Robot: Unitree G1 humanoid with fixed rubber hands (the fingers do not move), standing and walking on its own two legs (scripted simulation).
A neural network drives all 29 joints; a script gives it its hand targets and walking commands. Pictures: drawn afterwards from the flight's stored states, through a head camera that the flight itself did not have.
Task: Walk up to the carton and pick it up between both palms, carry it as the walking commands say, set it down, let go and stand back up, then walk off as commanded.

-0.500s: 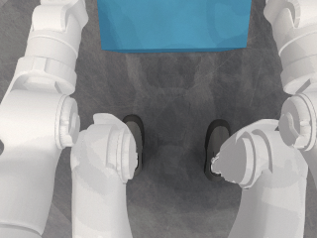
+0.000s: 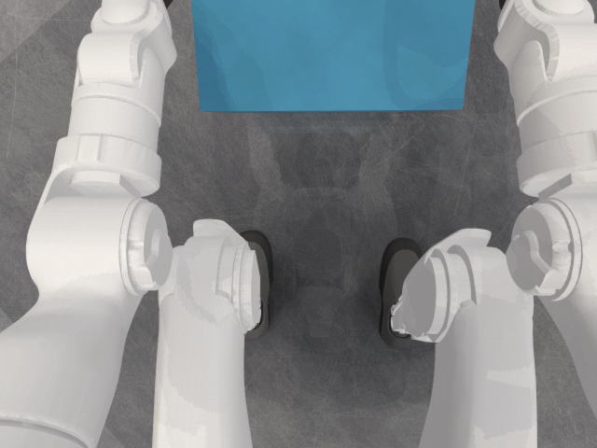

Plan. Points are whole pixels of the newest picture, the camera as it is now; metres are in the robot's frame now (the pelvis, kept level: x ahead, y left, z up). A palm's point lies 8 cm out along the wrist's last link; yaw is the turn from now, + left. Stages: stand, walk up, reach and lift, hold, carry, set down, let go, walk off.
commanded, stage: reach and lift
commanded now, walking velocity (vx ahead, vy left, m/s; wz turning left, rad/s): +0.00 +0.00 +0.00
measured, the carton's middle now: (328, 4) +0.57 +0.02 -0.22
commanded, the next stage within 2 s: none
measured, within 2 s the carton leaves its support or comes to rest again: neither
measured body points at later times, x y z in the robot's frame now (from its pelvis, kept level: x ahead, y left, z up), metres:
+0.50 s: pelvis +0.00 -0.01 +0.04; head +0.33 +0.00 +0.35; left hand +0.54 +0.19 -0.07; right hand +0.55 -0.16 -0.07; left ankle +0.12 +0.14 -0.36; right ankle +0.11 -0.13 -0.36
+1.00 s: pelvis -0.01 +0.00 +0.09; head +0.28 +0.00 +0.43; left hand +0.52 +0.19 +0.01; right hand +0.53 -0.16 +0.01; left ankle +0.12 +0.14 -0.36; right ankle +0.11 -0.13 -0.36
